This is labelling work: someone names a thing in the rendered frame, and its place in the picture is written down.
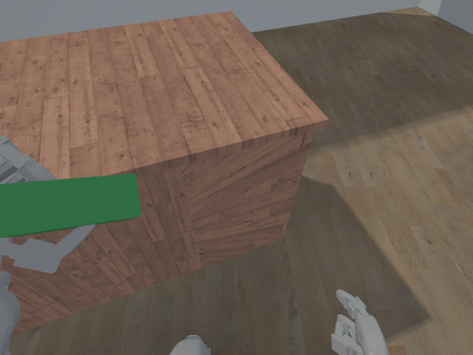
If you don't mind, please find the robot left shin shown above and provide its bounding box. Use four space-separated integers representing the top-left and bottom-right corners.
186 335 204 343

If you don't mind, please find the left robot hand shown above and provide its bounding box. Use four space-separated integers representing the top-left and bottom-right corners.
0 135 96 274

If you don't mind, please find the left robot thigh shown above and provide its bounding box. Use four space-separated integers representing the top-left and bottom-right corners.
169 339 211 355

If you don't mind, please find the table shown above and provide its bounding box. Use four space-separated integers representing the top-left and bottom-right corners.
0 11 329 335

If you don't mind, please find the sponge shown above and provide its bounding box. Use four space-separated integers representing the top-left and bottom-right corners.
0 174 141 238

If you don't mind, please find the right robot hand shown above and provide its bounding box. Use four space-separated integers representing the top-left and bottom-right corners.
331 289 389 355

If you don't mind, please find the left robot forearm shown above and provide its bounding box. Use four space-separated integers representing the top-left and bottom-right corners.
0 271 21 355

